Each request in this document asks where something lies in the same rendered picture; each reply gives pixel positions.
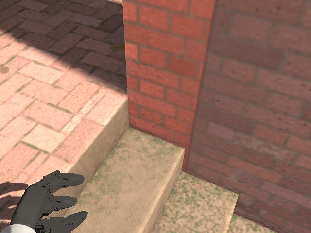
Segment stairs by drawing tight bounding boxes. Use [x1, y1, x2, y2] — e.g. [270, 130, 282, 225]
[42, 100, 278, 233]

